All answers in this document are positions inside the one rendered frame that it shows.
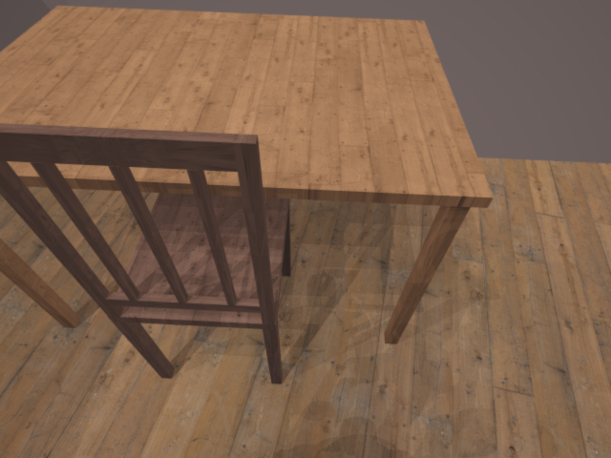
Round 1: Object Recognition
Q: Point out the chair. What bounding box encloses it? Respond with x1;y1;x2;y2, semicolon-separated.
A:
0;123;291;385

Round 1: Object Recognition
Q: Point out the table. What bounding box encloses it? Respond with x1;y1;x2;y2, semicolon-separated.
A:
0;6;494;344

